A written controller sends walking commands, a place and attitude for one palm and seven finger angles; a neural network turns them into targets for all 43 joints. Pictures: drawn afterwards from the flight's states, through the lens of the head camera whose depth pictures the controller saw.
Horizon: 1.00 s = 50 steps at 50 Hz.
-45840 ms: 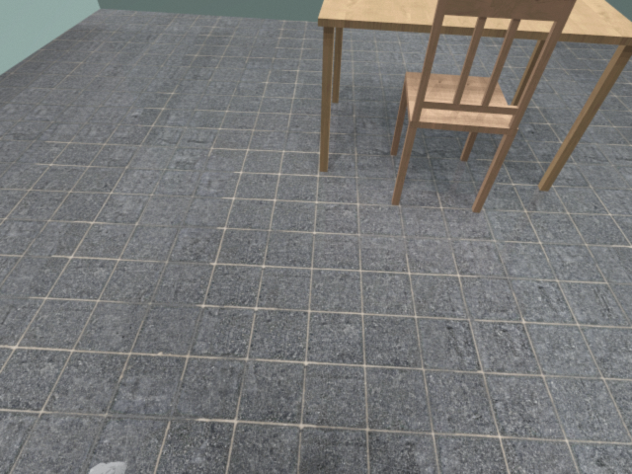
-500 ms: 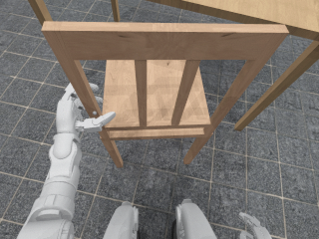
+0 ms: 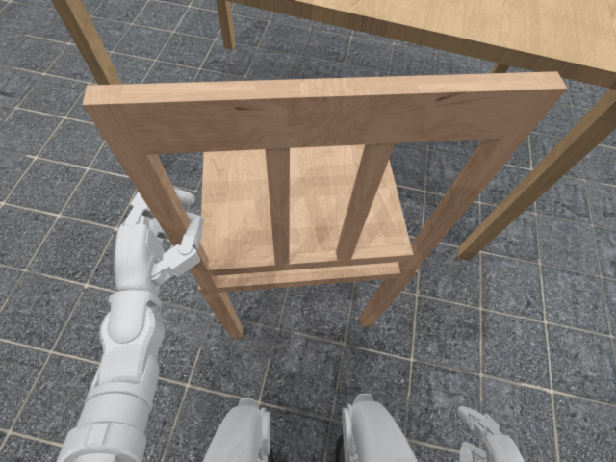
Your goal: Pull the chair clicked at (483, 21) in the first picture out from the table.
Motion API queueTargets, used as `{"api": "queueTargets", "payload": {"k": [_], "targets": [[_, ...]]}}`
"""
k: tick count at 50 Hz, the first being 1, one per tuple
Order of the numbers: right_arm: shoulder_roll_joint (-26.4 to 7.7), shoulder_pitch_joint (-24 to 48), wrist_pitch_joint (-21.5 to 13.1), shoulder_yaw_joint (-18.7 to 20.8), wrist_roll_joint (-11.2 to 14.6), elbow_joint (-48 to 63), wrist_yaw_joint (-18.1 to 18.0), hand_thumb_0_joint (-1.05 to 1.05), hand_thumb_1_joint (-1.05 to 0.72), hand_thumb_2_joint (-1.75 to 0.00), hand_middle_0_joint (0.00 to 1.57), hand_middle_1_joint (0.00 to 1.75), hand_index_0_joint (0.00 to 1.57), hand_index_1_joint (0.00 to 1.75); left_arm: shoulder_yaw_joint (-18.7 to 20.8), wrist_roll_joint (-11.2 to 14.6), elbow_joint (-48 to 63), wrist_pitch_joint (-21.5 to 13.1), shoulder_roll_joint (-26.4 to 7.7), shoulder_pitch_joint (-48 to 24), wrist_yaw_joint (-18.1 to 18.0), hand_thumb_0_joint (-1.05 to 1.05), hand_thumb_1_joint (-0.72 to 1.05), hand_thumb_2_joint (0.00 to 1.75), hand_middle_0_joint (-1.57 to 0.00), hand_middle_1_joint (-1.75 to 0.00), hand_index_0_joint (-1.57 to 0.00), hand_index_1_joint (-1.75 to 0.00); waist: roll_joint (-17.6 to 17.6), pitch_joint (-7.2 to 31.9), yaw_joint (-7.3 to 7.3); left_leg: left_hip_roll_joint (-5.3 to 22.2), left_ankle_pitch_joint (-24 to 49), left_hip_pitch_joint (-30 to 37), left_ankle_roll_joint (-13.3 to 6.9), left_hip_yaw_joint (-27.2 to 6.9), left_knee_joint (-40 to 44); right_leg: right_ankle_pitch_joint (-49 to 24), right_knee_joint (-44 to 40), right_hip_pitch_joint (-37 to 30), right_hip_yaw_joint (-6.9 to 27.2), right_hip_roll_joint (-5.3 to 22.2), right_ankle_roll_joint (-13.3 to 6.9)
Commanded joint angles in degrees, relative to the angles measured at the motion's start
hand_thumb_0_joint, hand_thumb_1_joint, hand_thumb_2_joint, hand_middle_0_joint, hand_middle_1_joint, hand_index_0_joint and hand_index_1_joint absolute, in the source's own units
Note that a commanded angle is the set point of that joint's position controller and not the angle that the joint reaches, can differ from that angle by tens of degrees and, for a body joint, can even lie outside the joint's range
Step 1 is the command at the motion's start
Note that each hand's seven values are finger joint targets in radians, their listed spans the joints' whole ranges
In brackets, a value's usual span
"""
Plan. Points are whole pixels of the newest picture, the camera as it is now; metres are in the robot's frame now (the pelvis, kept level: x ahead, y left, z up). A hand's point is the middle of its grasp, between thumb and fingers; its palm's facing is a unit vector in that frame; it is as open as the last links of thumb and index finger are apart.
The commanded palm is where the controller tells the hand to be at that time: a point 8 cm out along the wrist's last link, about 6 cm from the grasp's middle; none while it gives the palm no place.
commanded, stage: hook a spindle and tug to test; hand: left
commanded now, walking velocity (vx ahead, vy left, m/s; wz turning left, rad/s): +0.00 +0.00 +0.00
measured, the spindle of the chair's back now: (279, 215) +0.42 +0.04 +0.02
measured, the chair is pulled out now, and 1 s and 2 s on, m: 0.19 0.23 0.30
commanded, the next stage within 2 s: step backward, pulling the chair out in 0.32 s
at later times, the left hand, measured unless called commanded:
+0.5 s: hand (189, 260) +0.36 +0.15 +0.02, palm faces +0.07 -0.99 -0.10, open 6.3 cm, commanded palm +0.33 +0.20 +0.01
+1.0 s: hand (197, 279) +0.33 +0.13 +0.03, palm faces +0.04 -0.99 -0.15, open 5.8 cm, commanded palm +0.30 +0.18 +0.03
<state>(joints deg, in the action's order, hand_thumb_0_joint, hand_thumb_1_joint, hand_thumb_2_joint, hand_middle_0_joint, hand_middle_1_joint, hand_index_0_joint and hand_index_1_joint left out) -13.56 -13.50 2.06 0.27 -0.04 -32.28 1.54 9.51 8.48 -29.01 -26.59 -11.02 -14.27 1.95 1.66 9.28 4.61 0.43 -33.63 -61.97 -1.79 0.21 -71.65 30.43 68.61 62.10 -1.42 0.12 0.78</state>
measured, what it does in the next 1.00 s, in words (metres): rises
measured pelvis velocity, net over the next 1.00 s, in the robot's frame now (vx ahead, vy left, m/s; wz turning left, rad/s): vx -0.01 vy -0.01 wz -0.03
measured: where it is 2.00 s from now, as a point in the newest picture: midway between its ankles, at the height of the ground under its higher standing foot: outside the picture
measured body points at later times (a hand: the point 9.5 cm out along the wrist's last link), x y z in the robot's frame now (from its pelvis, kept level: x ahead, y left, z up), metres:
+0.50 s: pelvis +0.00 -0.01 +0.01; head +0.12 +0.00 +0.45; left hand +0.35 +0.20 +0.03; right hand +0.14 -0.26 -0.10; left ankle +0.00 +0.10 -0.63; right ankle +0.01 -0.13 -0.63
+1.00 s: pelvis -0.01 -0.01 +0.10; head +0.08 -0.01 +0.54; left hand +0.32 +0.18 +0.05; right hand +0.08 -0.27 -0.02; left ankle +0.00 +0.10 -0.63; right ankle +0.02 -0.13 -0.63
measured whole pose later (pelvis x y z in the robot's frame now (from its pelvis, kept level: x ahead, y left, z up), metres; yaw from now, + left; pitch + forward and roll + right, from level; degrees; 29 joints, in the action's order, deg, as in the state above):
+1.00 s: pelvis -0.01 -0.01 +0.10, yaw -2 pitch +7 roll -1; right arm -13.3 -12.8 7.3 0.6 1.5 -34.9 -5.3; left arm 5.0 3.7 -45.4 -13.0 -10.7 -14.8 -5.2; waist 0.8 -4.2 4.8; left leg 1.6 -16.6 -23.6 -0.9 2.8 -33.7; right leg 12.0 29.5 24.0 -0.4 -1.0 0.1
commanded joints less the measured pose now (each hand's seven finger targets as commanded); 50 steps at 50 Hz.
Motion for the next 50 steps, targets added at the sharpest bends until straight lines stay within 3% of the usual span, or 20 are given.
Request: {"api": "queueTargets", "payload": {"k": [1, 7, 13, 20, 21, 22, 23, 24, 25, 26, 27, 28, 32, 33, 37, 38, 40, 42, 47, 50], "targets": [[-8.32, -2.63, -2.07, 3.62, 0.12, 6.41, -0.41, 0.0, -0.9, -0.9, 0.2, 0.3, 0.2, 0.3, -0.58, -0.26, 14.51, -5.6, -5.97, -5.67, 1.95, 0.0, 0.9, 0.9, -0.5, -1.45, -0.5, -1.45, 1.65, 25.15, -1.26, 0.56, 32.7, 17.5, 1.78, -2.15, 8.32, -25.9, -5.16, -16.01, -1.32, -0.65, -2.53], [-8.39, -1.67, -2.44, 3.64, 0.1, 6.58, -0.65, 0.0, -0.9, -0.9, 0.2, 0.3, 0.2, 0.3, -2.12, -0.38, 15.59, -5.37, -4.84, -5.76, 2.13, 0.0, 0.9, 0.9, -0.5, -1.45, -0.5, -1.45, 1.7, 24.57, -0.93, 0.22, 29.93, 16.54, 1.57, -2.03, 7.74, -24.66, -4.99, -15.25, -1.22, -0.46, -2.5], [-8.4, -1.19, -2.63, 3.6, 0.3, 7.19, -1.04, 0.0, -0.9, -0.9, 0.2, 0.3, 0.2, 0.3, -0.13, 0.01, 16.18, -4.55, -6.87, -2.78, 2.76, 0.0, 0.9, 0.9, -0.5, -1.45, -0.5, -1.45, 0.14, 25.36, -1.72, -0.24, 28.63, 14.55, 1.2, -1.78, 7.6, -26.18, -4.85, -18.29, -0.72, -0.42, -2.62], [-8.41, -0.82, -2.96, 3.34, 0.31, 7.0, -1.31, 0.0, -0.9, -0.9, 0.2, 0.3, 0.2, 0.3, 0.18, 0.12, 15.19, -4.29, -7.23, -4.66, 3.21, 0.0, 0.9, 0.9, -0.5, -1.45, -0.5, -1.45, 0.59, 23.82, -1.4, -0.29, 26.43, 13.84, 1.27, -1.73, 7.51, -24.32, -4.96, -16.92, -0.69, -0.48, -2.54], [-8.25, -0.57, -3.11, 3.28, 0.34, 7.03, -1.33, 0.0, -0.9, -0.9, 0.2, 0.3, 0.2, 0.3, -2.02, 0.15, 15.63, -4.21, -5.16, -7.03, 3.36, 0.0, 0.9, 0.9, -0.5, -1.45, -0.5, -1.45, 0.66, 24.03, -0.52, -0.36, 25.7, 13.75, 1.03, -1.49, 7.07, -24.0, -5.13, -16.32, -0.54, -0.45, -2.33], [-7.4, -4.79, 1.33, 3.51, 3.13, 10.12, -3.53, 0.0, -0.9, -0.9, 0.2, 0.3, 0.2, 0.3, 6.0, -5.26, 27.16, 1.99, -23.88, -19.5, -3.05, 0.0, 0.9, 0.9, -0.5, -1.45, -0.5, -1.45, 3.43, 37.54, -2.55, -0.14, 24.3, 31.13, 0.22, 0.03, 18.72, -25.95, -18.33, -40.28, 7.25, 4.18, -3.07], [-6.86, -6.22, 2.0, 3.46, 3.03, 11.68, -5.12, 0.0, -0.9, -0.9, 0.2, 0.3, 0.2, 0.3, 4.56, -5.65, 28.16, 5.44, -21.38, -19.08, -5.81, 0.0, 0.9, 0.9, -0.5, -1.45, -0.5, -1.45, 5.54, 34.8, -1.34, -0.71, 25.2, 33.5, 0.12, 0.56, 20.53, -33.99, -20.62, -43.59, 6.33, 3.92, -2.8], [-6.64, -4.17, 2.62, 2.95, 3.31, 10.72, -5.95, 0.0, -0.9, -0.9, 0.2, 0.3, 0.2, 0.3, 2.97, -5.75, 21.61, 8.86, -17.55, -12.69, -7.17, 0.0, 0.9, 0.9, -0.5, -1.45, -0.5, -1.45, 5.22, 30.12, -1.18, -0.43, 26.24, 32.02, 0.46, -0.05, 22.01, -37.02, -21.24, -41.92, 5.76, 4.64, -2.9], [-6.24, -3.48, 3.24, 2.51, 3.6, 9.73, -6.53, 0.0, -0.9, -0.9, 0.2, 0.3, 0.2, 0.3, -0.09, -5.9, 16.18, 11.48, -13.53, -8.53, -7.65, 0.0, 0.9, 0.9, -0.5, -1.45, -0.5, -1.45, 3.04, 26.04, -0.9, 0.33, 25.99, 32.25, 0.49, -0.98, 24.08, -37.1, -22.37, -41.05, 5.15, 5.08, -2.58], [-6.31, -2.96, 3.94, 2.07, 4.04, 8.49, -6.81, 0.0, -0.9, -0.9, 0.2, 0.3, 0.2, 0.3, -2.24, -5.84, 9.09, 13.28, -10.98, -6.54, -7.97, 0.0, 0.9, 0.9, -0.5, -1.45, -0.5, -1.45, -0.92, 19.69, -0.76, 1.34, 20.52, 31.38, 0.2, -1.74, 26.84, -30.58, -25.94, -40.17, 5.5, 5.74, -1.83], [-6.72, -2.21, 4.29, 1.8, 3.97, 7.75, -7.44, 0.0, -0.9, -0.9, 0.2, 0.3, 0.2, 0.3, -3.14, -5.85, 6.87, 14.21, -10.58, -8.25, -8.32, 0.0, 0.9, 0.9, -0.5, -1.45, -0.5, -1.45, -1.83, 14.89, -0.68, 1.97, 19.08, 30.69, -0.1, -2.45, 29.19, -29.11, -27.38, -40.14, 5.04, 6.03, -1.67], [-6.94, -1.86, 4.25, 1.67, 3.78, 6.92, -8.11, 0.0, -0.9, -0.9, 0.2, 0.3, 0.2, 0.3, -3.14, -6.36, 5.36, 14.42, -10.98, -10.73, -8.8, 0.0, 0.9, 0.9, -0.5, -1.45, -0.5, -1.45, -0.26, 12.97, -0.65, 2.48, 21.55, 31.58, -0.14, -3.16, 31.5, -31.99, -27.97, -41.34, 4.16, 6.06, -1.71], [-7.54, -3.65, 3.78, 1.98, 3.2, 3.86, -8.9, 0.0, -0.9, -0.9, 0.2, 0.3, 0.2, 0.3, -4.5, -6.7, -3.98, 14.12, -9.35, -14.95, -8.67, 0.0, 0.9, 0.9, -0.5, -1.45, -0.5, -1.45, 1.99, 11.96, -0.74, 6.87, 44.35, 40.8, 0.29, -5.77, 35.85, -46.1, -30.33, -45.27, 3.48, 6.05, -1.07], [-7.88, -3.58, 3.67, 2.36, 2.93, 3.43, -8.98, 0.0, -0.9, -0.9, 0.2, 0.3, 0.2, 0.3, -3.61, -6.98, -4.75, 13.64, -10.8, -16.37, -8.59, 0.0, 0.9, 0.9, -0.5, -1.45, -0.5, -1.45, 3.71, 11.91, -0.92, 7.61, 48.44, 43.18, 0.44, -5.87, 36.27, -47.05, -31.41, -45.37, 3.51, 5.91, -1.04], [-7.69, -3.3, 3.67, 2.92, 2.26, 2.92, -8.2, 0.0, -0.9, -0.9, 0.2, 0.3, 0.2, 0.3, -5.54, -7.34, -8.93, 12.73, -7.73, -14.26, -7.63, 0.0, 0.9, 0.9, -0.5, -1.45, -0.5, -1.45, 7.03, 11.28, -1.5, 10.49, 55.15, 49.0, 0.32, -8.14, 39.49, -38.81, -33.53, -46.27, 2.98, 4.38, -1.43], [-7.97, -2.64, 3.58, 3.12, 1.84, 3.05, -8.04, 0.0, -0.9, -0.9, 0.2, 0.3, 0.2, 0.3, -4.51, -7.46, -9.06, 12.49, -9.03, -13.74, -7.52, 0.0, 0.9, 0.9, -0.5, -1.45, -0.5, -1.45, 7.9, 10.42, -1.97, 10.95, 56.52, 49.64, 0.08, -8.59, 40.3, -37.15, -33.97, -46.23, 2.68, 3.77, -1.32], [-7.69, -2.0, 3.5, 3.12, 1.35, 3.07, -7.43, 0.0, -0.9, -0.9, 0.2, 0.3, 0.2, 0.3, -5.15, -7.53, -8.9, 11.92, -7.87, -12.0, -7.24, 0.0, 0.9, 0.9, -0.5, -1.45, -0.5, -1.45, 10.57, 10.23, -2.3, 11.59, 58.03, 51.88, 0.08, -8.39, 41.3, -32.99, -34.39, -45.63, 2.38, 3.18, -1.35], [-7.53, -1.48, 3.3, 3.21, 1.01, 3.01, -7.03, 0.0, -0.9, -0.9, 0.2, 0.3, 0.2, 0.3, -5.11, -7.52, -8.12, 11.46, -7.61, -10.13, -7.13, 0.0, 0.9, 0.9, -0.5, -1.45, -0.5, -1.45, 10.75, 10.19, -2.61, 12.14, 59.43, 53.25, -0.14, -8.16, 41.58, -32.13, -35.32, -46.04, 2.38, 3.13, -1.51], [-7.59, -0.99, 3.56, 3.41, 1.23, 3.58, -7.19, 0.0, -0.9, -0.9, 0.2, 0.3, 0.2, 0.3, -4.4, -7.16, -5.64, 11.06, -9.03, -7.0, -7.24, 0.0, 0.9, 0.9, -0.5, -1.45, -0.5, -1.45, 4.72, 11.82, -2.3, 10.01, 52.53, 50.08, 2.04, -4.53, 39.91, -50.33, -37.53, -52.38, 4.42, 6.16, -2.77], [-7.56, -0.88, 3.47, 3.48, 1.81, 3.19, -7.73, 0.0, -0.9, -0.9, 0.2, 0.3, 0.2, 0.3, -4.65, -7.09, -6.72, 10.94, -9.52, -7.95, -7.83, 0.0, 0.9, 0.9, -0.5, -1.45, -0.5, -1.45, 1.97, 11.51, -1.73, 7.73, 42.19, 47.68, 2.82, -2.81, 39.36, -52.38, -38.58, -52.75, 6.22, 8.59, -3.85]]}}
